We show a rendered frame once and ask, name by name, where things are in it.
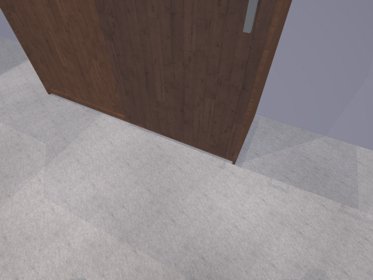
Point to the handle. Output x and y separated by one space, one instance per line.
249 20

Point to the wardrobe door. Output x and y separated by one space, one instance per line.
185 68
66 39

